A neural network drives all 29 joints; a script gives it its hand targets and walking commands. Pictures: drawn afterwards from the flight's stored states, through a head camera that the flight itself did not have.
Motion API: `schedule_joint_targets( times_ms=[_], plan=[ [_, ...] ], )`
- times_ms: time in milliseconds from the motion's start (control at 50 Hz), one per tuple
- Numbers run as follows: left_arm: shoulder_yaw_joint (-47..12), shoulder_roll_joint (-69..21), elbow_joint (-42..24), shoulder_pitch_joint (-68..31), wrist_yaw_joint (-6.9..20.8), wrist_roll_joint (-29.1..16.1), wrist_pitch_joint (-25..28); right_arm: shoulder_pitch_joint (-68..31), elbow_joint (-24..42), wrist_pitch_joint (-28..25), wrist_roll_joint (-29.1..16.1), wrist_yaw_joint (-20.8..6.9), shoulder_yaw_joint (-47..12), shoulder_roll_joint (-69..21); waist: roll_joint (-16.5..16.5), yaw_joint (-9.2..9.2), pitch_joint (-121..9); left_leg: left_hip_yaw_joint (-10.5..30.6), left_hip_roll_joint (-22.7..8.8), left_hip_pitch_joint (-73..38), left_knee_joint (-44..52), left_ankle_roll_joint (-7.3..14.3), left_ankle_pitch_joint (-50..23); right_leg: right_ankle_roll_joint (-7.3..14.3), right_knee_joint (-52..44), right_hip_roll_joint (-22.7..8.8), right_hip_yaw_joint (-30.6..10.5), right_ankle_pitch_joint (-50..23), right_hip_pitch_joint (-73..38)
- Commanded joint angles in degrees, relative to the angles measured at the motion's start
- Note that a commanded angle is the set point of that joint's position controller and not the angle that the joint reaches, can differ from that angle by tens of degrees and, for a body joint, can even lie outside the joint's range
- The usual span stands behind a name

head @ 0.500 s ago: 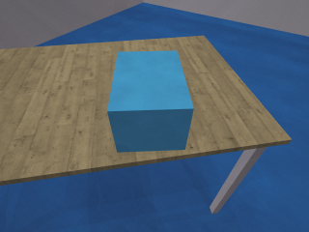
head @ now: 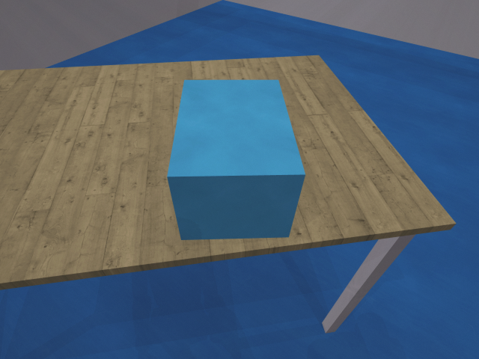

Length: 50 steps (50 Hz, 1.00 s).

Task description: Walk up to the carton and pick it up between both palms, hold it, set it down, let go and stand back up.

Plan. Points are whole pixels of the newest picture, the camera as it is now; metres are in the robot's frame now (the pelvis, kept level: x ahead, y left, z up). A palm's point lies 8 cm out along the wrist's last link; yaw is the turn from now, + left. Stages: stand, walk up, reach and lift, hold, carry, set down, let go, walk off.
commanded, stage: stand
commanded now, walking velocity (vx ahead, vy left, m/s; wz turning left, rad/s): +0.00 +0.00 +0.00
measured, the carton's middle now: (233, 154) +0.50 +0.01 +0.09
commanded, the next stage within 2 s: none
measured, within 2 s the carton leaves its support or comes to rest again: neither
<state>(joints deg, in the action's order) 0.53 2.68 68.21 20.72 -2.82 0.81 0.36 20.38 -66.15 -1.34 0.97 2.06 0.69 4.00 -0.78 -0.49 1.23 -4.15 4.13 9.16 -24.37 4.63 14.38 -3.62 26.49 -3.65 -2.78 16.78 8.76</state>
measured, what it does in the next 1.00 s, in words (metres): stands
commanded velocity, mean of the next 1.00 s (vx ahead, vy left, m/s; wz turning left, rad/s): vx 0.00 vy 0.00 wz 0.00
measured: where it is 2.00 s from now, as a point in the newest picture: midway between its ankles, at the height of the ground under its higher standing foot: outside the picture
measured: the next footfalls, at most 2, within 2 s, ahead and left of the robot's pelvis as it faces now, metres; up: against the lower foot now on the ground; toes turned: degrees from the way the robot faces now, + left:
none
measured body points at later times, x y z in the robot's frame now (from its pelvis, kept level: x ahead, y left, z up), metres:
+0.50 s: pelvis +0.01 +0.01 +0.00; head +0.02 +0.01 +0.45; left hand -0.04 +0.19 -0.17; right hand -0.03 -0.18 -0.16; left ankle -0.01 +0.07 -0.74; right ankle -0.03 -0.16 -0.74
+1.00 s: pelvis +0.03 +0.01 +0.00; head +0.04 +0.01 +0.45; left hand -0.02 +0.20 -0.17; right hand -0.02 -0.17 -0.17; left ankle -0.01 +0.07 -0.74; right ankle -0.03 -0.16 -0.74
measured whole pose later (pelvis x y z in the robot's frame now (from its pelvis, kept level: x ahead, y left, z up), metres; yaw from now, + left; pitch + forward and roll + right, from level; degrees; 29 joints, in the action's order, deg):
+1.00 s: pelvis +0.03 +0.01 +0.00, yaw +1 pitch -1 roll +1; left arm 1.1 3.6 68.9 18.8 -3.2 0.4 0.0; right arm 20.5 -67.0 -1.9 0.8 2.6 0.3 3.5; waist -0.8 -1.1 1.9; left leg -3.8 5.7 6.6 -23.2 5.6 16.1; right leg -4.8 25.7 -5.4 -2.1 18.9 6.2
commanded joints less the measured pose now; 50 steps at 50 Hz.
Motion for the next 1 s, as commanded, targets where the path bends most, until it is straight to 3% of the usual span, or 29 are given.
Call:
schedule_joint_targets(
  times_ms=[0,100,120,160,180,220,260,280,360,380,440,460,480,540,560,580,620,680,720,740,760,780,800,820,860,880,920,940,980],
  plan=[
    [1.47,5.83,-0.67,5.05,-0.5,-0.22,0.04,7.62,-0.04,-0.52,-0.27,0.38,0.35,3.87,1.85,-0.58,5.63,8.86,-8.83,-0.44,7.63,-0.96,-7.07,3.35,-5.09,-1.71,-0.72,-6.75,6.39],
    [1.58,5.61,0.18,6.8,-0.31,0.02,0.21,6.44,0.03,-0.8,-0.02,0.63,0.51,4.02,-0.59,0.09,6.5,9.95,-9.28,-0.8,7.09,-0.24,-11.04,3.02,-5.12,-1.53,-0.06,-7.15,5.06],
    [1.92,5.46,0.36,7.32,-0.21,-0.34,0.12,7.74,-0.49,-0.64,-0.01,0.75,0.33,3.29,1.33,0.38,6.0,10.05,-9.04,-0.89,7.12,-0.11,-13.66,3.0,-4.88,-1.75,-0.39,-7.39,3.95],
    [1.05,3.5,0.64,6.69,-0.53,-0.47,0.21,7.61,-0.35,-1.1,-0.57,0.5,0.46,4.43,-0.32,0.04,3.85,9.08,-9.38,-1.87,6.27,0.1,-15.84,3.29,-4.55,-1.73,-0.14,-8.31,3.3],
    [1.17,4.22,-0.03,6.89,-0.54,-0.52,0.34,6.47,-0.26,-1.08,-0.17,0.52,0.81,5.18,0.94,0.2,4.76,9.29,-9.36,-2.09,6.37,-0.14,-16.62,3.03,-4.83,-1.79,-0.14,-8.13,4.36],
    [0.63,2.3,0.95,6.75,-0.42,-0.47,0.31,6.66,-0.39,-1.2,-0.05,0.62,0.21,3.21,-1.24,0.18,5.68,8.69,-9.53,-2.12,5.61,0.05,-19.77,2.76,-5.15,-1.93,-0.04,-8.3,3.64],
    [1.45,6.23,0.75,7.45,-0.49,-0.49,0.24,6.65,-0.77,-1.0,-0.01,0.56,0.7,5.27,-0.11,0.89,5.84,9.18,-9.26,-1.51,5.8,-0.19,-18.57,2.76,-5.47,-1.91,-0.04,-8.72,3.51],
    [1.38,5.55,0.35,6.29,-0.65,-0.24,-0.13,6.96,-0.43,-0.67,0.06,0.55,0.42,4.55,0.44,-0.39,6.44,9.65,-9.68,-1.69,6.23,-0.46,-14.05,2.89,-5.48,-2.36,-0.2,-7.17,4.43],
    [0.32,2.53,0.76,6.51,-0.63,-0.26,-0.14,6.74,-0.25,-0.79,-0.02,0.32,0.77,5.2,-3.11,-0.56,4.92,10.11,-9.53,-2.29,6.48,-0.23,-14.12,2.44,-4.93,-1.86,0.41,-7.03,3.66],
    [0.54,3.3,0.89,6.83,-0.25,-0.79,-0.1,6.35,-0.25,-0.68,-0.3,0.52,0.36,4.22,-0.87,0.58,7.1,8.85,-8.9,-1.48,6.69,-0.37,-15.91,2.33,-5.37,-1.89,0.41,-8.02,3.94],
    [0.6,4.49,1.37,6.3,-0.8,-0.29,-0.33,7.37,-0.83,-0.5,-0.06,0.51,0.23,2.69,0.74,-0.73,7.35,8.9,-8.92,-1.15,6.05,-0.54,-13.6,2.6,-5.68,-2.31,-0.11,-7.79,4.36],
    [1.21,5.64,1.21,7.28,-0.33,-0.36,-0.29,7.73,-1.12,-0.52,-0.09,0.76,0.28,4.3,-0.18,0.0,6.28,9.44,-8.94,-1.2,6.32,-0.27,-13.44,2.42,-5.62,-1.93,0.05,-7.96,3.3],
    [0.65,4.08,0.79,5.95,-0.64,-0.45,-0.33,8.02,-0.75,-0.67,-0.52,0.46,0.63,4.58,-0.38,-1.41,7.1,9.21,-9.7,-0.95,6.67,-1.18,-14.95,2.04,-5.4,-2.24,0.55,-8.2,4.31],
    [0.87,5.15,1.17,6.94,-0.58,0.21,-0.08,6.03,-0.3,-0.74,-0.33,0.6,1.09,6.88,0.41,0.24,7.1,10.38,-9.93,-0.69,7.47,-0.58,-16.5,2.14,-4.8,-2.28,0.85,-7.51,3.76],
    [0.67,4.49,1.15,6.1,-0.6,-0.62,-0.33,7.18,-0.27,-1.06,-0.97,0.44,0.63,5.72,0.99,-0.98,7.43,10.13,-9.97,-1.61,7.67,-1.24,-14.52,2.22,-4.81,-2.41,0.57,-6.15,4.89],
    [0.77,4.07,1.25,6.42,-0.5,-0.32,-0.44,6.62,-0.64,-0.89,-0.21,0.4,0.54,5.86,0.04,-0.03,6.14,9.85,-9.37,-2.49,7.0,-0.57,-13.44,1.88,-5.62,-1.98,0.95,-6.67,3.17],
    [1.1,5.27,1.23,6.23,-0.48,-0.49,-0.48,5.9,0.13,-0.8,-0.11,0.59,0.5,4.53,-0.51,-0.35,6.99,9.31,-8.91,-1.8,6.48,-0.29,-14.2,1.9,-6.02,-2.38,0.71,-7.87,4.5],
    [1.25,5.26,0.93,6.13,-0.51,-0.72,-0.18,9.18,-1.51,-0.74,-0.61,0.78,0.09,3.23,0.39,-0.66,4.49,9.0,-8.71,-5.48,6.15,-0.96,-21.34,1.8,-4.21,-1.75,1.88,-7.25,4.52],
    [0.96,3.7,0.88,4.73,-0.54,-0.28,-0.4,7.14,-0.67,-0.63,-0.03,0.69,0.33,4.82,1.84,-0.78,4.76,9.57,-9.75,-4.86,6.0,-0.75,-20.61,2.01,-4.89,-2.01,1.36,-6.34,4.04],
    [0.38,1.93,1.09,5.5,-0.49,-0.31,-0.29,7.78,-0.39,-0.31,-0.55,0.53,0.24,3.69,-0.45,-0.61,5.15,8.92,-9.08,-3.79,6.24,-0.59,-20.69,2.0,-3.86,-2.36,1.8,-6.56,4.11],
    [0.13,2.07,1.21,6.1,-0.32,-0.74,-0.34,6.35,0.09,-0.52,-0.19,0.65,0.57,5.28,2.33,-0.24,4.88,8.5,-9.37,-4.62,5.64,-0.6,-23.02,1.4,-4.54,-2.04,1.48,-7.07,4.52],
    [1.39,5.6,1.28,6.09,-0.67,-0.68,-0.48,8.46,-0.37,-0.85,-0.04,0.85,0.64,5.79,0.11,-1.23,4.68,11.14,-10.89,-5.46,5.97,-2.01,-26.19,1.07,-3.65,-1.53,2.44,-6.29,4.46],
    [1.1,3.04,1.64,6.5,-0.67,-0.76,-0.53,8.48,-0.91,-0.97,-0.63,1.0,0.47,4.79,3.1,-0.81,4.35,11.06,-11.86,-6.35,6.13,-2.23,-32.29,0.97,-1.36,-1.26,3.47,-4.57,4.85],
    [0.75,2.72,1.67,7.2,-0.59,-0.53,-0.73,8.27,-0.81,-1.16,-0.62,1.0,0.0,4.0,0.49,0.09,2.71,10.58,-11.34,-6.11,5.51,-0.95,-29.01,1.39,-3.14,-1.8,2.9,-5.04,3.22],
    [0.96,3.86,1.22,5.96,-0.5,-0.7,-0.43,7.07,-0.44,-0.96,-0.25,1.11,0.39,5.11,1.49,-0.06,4.54,9.0,-10.34,-4.51,5.3,-0.36,-26.05,1.37,-4.01,-2.64,2.34,-7.85,3.62],
    [1.35,4.54,1.43,5.34,-0.64,-0.35,-0.33,7.12,-0.58,-0.95,0.2,1.05,0.53,4.87,-1.17,-0.27,5.08,8.4,-9.97,-4.72,5.36,-0.42,-24.2,1.44,-4.22,-2.55,2.03,-7.34,3.56],
    [1.16,4.55,1.81,6.4,-0.54,-0.46,-0.49,8.2,-1.05,-0.94,-0.01,0.86,0.81,6.43,-2.38,-0.09,7.0,8.78,-9.1,-1.63,5.69,-0.06,-19.64,1.36,-4.78,-2.78,1.83,-8.64,2.55],
    [0.81,2.96,1.99,6.94,-0.63,-0.01,-0.39,9.32,-1.51,-0.8,-0.27,0.9,0.48,4.26,-2.64,-0.87,6.12,8.83,-9.02,-2.2,5.42,-0.16,-17.32,1.55,-4.74,-2.7,1.54,-8.84,1.95],
    [0.79,4.03,1.9,7.79,-0.5,-0.37,-0.22,7.6,-0.75,-0.39,-0.52,0.92,0.13,4.04,0.05,-0.02,7.21,8.51,-8.01,-2.42,5.68,-0.17,-15.97,1.61,-5.92,-2.72,1.41,-8.37,3.06]
  ],
)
